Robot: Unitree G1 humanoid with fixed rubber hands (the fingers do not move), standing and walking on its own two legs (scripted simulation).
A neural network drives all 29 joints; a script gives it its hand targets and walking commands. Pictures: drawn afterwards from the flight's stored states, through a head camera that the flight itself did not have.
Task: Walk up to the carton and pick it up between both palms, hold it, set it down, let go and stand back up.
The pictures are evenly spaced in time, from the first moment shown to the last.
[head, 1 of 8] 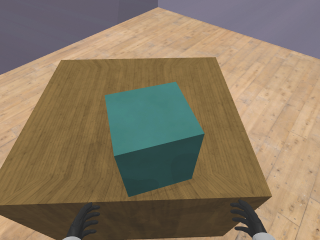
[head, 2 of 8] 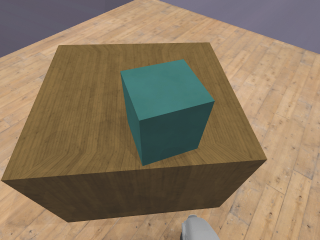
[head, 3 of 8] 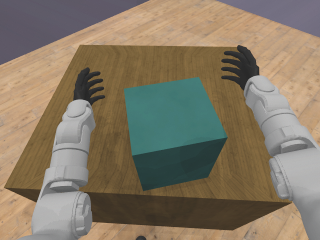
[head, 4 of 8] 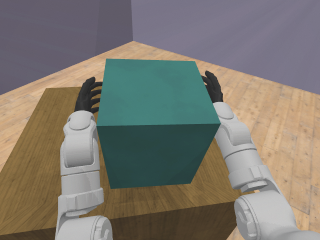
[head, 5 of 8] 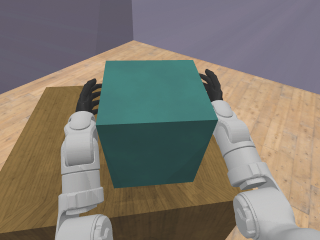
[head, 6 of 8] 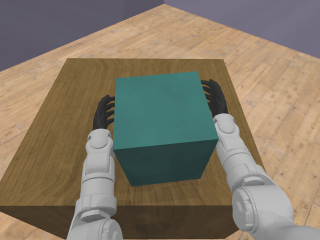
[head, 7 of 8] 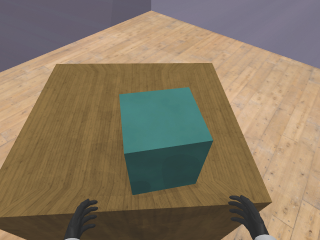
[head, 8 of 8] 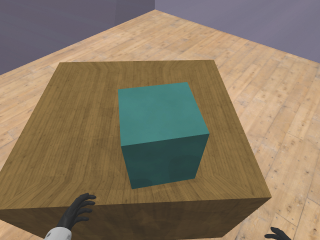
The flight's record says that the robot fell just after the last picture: no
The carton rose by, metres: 0.18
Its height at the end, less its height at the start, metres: +0.00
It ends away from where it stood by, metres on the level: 0.03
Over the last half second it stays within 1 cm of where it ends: yes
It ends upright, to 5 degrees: yes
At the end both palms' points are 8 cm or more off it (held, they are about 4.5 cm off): yes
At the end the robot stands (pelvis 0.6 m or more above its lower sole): yes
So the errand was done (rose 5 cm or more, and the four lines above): yes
